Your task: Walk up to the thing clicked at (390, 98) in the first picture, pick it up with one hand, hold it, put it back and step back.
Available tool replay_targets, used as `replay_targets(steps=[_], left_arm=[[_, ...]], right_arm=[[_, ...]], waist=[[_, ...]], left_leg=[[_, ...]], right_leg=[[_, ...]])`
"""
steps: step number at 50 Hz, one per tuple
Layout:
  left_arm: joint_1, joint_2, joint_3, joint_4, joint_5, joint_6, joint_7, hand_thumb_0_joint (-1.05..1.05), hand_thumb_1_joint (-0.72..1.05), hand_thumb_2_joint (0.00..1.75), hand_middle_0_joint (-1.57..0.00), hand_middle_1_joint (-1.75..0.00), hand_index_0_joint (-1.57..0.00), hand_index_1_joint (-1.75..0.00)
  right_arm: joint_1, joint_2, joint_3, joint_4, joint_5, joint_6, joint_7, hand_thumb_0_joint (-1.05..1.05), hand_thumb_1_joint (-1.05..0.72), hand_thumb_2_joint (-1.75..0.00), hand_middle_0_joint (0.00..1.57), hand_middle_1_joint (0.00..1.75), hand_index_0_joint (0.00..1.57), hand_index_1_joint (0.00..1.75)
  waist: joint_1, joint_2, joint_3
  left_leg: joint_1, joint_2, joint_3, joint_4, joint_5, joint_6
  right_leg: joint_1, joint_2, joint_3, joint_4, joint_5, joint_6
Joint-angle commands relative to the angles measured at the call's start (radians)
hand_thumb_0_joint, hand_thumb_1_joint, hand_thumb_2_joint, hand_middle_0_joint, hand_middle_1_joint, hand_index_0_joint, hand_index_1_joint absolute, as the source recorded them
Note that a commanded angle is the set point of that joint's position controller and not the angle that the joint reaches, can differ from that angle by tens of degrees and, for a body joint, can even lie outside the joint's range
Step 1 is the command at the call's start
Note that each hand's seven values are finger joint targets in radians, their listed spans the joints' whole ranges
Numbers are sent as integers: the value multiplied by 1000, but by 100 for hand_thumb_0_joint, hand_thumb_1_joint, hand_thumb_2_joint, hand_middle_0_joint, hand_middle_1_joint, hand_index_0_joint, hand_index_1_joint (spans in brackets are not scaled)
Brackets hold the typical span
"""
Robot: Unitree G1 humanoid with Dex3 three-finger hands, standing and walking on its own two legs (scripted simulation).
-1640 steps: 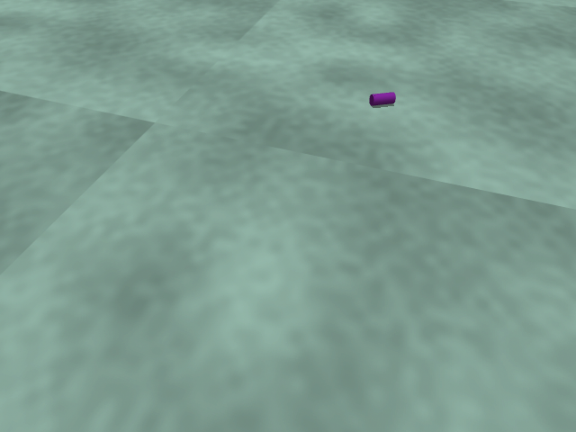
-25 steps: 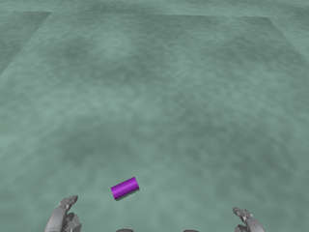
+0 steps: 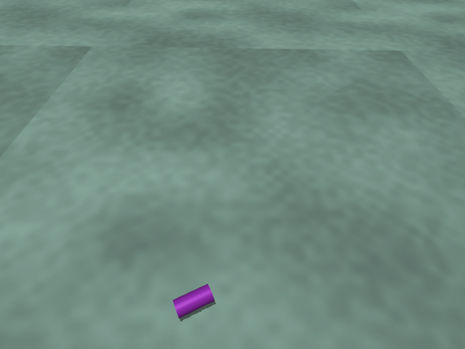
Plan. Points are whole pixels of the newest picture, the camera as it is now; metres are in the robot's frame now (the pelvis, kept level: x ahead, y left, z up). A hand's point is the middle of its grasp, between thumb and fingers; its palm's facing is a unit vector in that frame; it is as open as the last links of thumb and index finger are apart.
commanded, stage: stand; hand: left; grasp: from above
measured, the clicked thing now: (193, 300) +0.45 +0.17 -0.74
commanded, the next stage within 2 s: step back in 1.84 s
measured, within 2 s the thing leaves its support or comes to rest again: neither
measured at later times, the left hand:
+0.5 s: hand out of the picture +0.05 +0.23 -0.15, palm faces +0.04 -0.94 -0.33, open 7.4 cm
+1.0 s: hand out of the picture +0.07 +0.22 -0.15, palm faces +0.02 -0.94 -0.33, open 7.4 cm
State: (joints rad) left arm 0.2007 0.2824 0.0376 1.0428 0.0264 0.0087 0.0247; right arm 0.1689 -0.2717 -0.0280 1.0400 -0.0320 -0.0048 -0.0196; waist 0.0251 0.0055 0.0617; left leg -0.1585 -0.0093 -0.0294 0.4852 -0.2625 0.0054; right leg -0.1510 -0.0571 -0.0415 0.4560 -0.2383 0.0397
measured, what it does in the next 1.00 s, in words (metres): stands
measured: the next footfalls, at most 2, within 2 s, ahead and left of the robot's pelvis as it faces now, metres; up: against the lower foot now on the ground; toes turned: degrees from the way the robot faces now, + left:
none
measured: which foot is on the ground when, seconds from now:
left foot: down 0.00-1.00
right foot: down 0.00-1.00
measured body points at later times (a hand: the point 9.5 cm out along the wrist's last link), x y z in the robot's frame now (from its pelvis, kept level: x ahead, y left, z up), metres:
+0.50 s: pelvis +0.00 -0.02 +0.01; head +0.00 -0.02 +0.46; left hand +0.05 +0.27 -0.13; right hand +0.06 -0.30 -0.13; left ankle +0.00 +0.12 -0.74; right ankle +0.01 -0.14 -0.74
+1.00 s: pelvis +0.00 -0.03 +0.01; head +0.01 -0.03 +0.46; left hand +0.07 +0.27 -0.13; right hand +0.07 -0.32 -0.13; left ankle +0.00 +0.12 -0.74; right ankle +0.01 -0.14 -0.74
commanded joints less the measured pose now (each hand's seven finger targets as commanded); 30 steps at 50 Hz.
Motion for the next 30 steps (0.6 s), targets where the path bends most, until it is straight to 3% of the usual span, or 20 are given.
replay_targets(steps=[1,4,9,14,19,30], left_arm=[[-41,179,33,-23,4,-25,15,0,90,90,-20,-30,-20,-30],[-50,185,32,-2,4,-26,11,0,90,90,-20,-30,-20,-30],[-54,191,31,22,2,-31,10,0,90,90,-20,-30,-20,-30],[-68,209,32,37,1,-30,7,0,90,90,-20,-30,-20,-30],[-80,212,33,46,-4,-34,8,0,90,90,-20,-30,-20,-30],[-98,219,29,62,-5,-31,3,0,90,90,-20,-30,-20,-30]], right_arm=[[-40,-207,-49,-39,4,-24,-16,0,-90,-90,20,30,20,30],[-36,-209,-47,-21,4,-19,-11,0,-90,-90,20,30,20,30],[-50,-206,-44,-4,6,-17,-7,0,-90,-90,20,30,20,30],[-48,-214,-40,11,8,-17,-5,0,-90,-90,20,30,20,30],[-56,-214,-32,18,9,-23,-7,0,-90,-90,20,30,20,30],[-71,-235,-25,37,12,-21,-8,0,-90,-90,20,30,20,30]], waist=[[-9,17,-33],[-12,8,-7],[-8,-1,-10],[-13,5,-8],[-12,11,-53],[-9,3,-38]], left_leg=[[-22,100,-106,-160,132,23],[-49,95,-107,-189,56,19],[-17,98,-101,-188,92,21],[-5,98,-97,-202,65,14],[22,108,-89,-188,196,17],[21,116,-84,-202,178,9]], right_leg=[[43,-56,64,-104,80,-43],[50,-55,63,-129,40,-41],[50,-67,71,-154,60,-42],[33,-62,73,-167,31,-43],[77,-75,79,-158,145,-45],[71,-70,80,-178,110,-49]])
